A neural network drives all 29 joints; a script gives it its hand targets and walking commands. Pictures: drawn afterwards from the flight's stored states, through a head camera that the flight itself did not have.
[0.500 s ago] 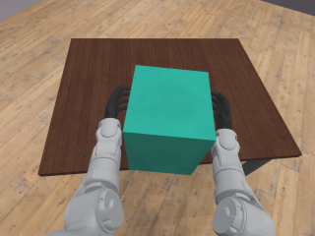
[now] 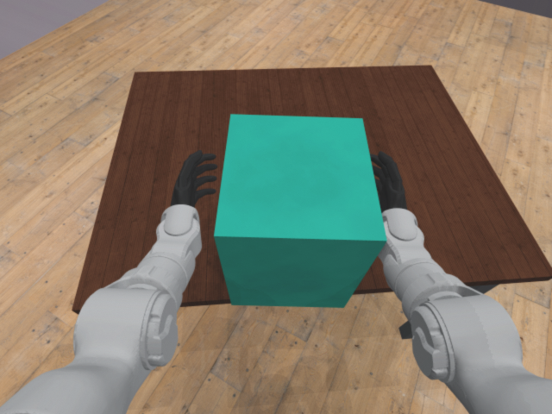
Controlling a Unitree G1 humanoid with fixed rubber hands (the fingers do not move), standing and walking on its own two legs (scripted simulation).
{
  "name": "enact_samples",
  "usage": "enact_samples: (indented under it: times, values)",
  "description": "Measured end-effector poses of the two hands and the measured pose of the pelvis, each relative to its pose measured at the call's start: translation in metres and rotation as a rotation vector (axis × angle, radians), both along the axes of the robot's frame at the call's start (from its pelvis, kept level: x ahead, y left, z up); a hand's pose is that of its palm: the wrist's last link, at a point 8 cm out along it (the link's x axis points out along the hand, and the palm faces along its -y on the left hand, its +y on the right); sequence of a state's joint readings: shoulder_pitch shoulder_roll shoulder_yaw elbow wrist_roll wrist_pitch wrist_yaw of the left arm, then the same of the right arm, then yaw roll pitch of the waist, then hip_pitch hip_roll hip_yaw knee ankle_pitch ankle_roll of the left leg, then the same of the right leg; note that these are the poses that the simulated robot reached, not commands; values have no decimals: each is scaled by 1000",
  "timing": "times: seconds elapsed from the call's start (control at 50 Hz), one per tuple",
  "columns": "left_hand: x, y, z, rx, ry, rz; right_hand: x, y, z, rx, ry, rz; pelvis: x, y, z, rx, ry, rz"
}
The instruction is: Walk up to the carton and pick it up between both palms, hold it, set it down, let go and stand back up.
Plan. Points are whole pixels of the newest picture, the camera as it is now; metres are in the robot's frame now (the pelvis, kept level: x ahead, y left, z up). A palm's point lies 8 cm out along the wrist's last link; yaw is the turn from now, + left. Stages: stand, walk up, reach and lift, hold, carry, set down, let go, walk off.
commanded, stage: set down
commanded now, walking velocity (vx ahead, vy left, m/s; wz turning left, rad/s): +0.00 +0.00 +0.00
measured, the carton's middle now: (291, 218) +0.41 +0.00 +0.00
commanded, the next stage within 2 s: none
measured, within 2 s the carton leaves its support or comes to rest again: neither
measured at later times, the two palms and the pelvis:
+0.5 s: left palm (162, 157) +0.43 +0.19 +0.13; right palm (450, 170) +0.42 -0.20 +0.13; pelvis -0.04 -0.02 -0.01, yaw +0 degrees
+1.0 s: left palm (149, 139) +0.42 +0.19 +0.16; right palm (465, 157) +0.42 -0.21 +0.16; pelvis -0.01 +0.00 +0.02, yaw +0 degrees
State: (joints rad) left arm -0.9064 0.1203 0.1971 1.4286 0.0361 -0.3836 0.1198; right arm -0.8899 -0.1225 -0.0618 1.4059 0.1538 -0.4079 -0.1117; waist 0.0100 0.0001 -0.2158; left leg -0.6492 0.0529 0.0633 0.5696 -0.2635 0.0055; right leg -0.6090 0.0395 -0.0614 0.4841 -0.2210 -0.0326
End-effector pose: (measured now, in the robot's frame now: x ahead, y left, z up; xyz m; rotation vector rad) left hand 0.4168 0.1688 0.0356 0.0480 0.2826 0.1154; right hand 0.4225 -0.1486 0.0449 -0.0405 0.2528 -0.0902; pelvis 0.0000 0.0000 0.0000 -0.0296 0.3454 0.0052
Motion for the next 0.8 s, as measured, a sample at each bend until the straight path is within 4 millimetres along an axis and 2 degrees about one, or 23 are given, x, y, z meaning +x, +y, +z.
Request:
enact_samples:
  times: [0.08,0.18,0.26,0.32,0.38,0.46,0.6,0.7,0.8]
  values:
    - [-3,10,9,19,-8,0,1,-13,9,-6,-24,-22,-5,1,-2,0,-8,-4]
    - [-6,19,19,25,-27,1,-2,-41,25,-28,-35,-63,-17,-1,-5,3,-13,-8]
    - [-6,20,31,22,-54,-4,-9,-63,38,-35,-25,-79,-27,-4,-6,7,-6,-12]
    - [-3,18,45,15,-78,-11,-12,-71,49,-30,-16,-71,-34,-8,-7,12,2,-16]
    - [1,14,61,10,-97,-15,-12,-71,61,-24,-11,-46,-40,-12,-8,18,6,-17]
    - [7,14,81,7,-101,-8,-5,-61,76,-16,-9,-8,-44,-16,-7,25,4,-13]
    - [12,29,110,12,-84,24,11,-42,108,21,-43,3,-37,-18,1,25,-22,6]
    - [16,40,132,19,-86,21,15,-46,127,28,-43,-33,-25,-15,9,21,-80,14]
    - [18,42,144,31,-81,-5,11,-57,132,29,-7,-59,-17,-10,14,17,-143,10]
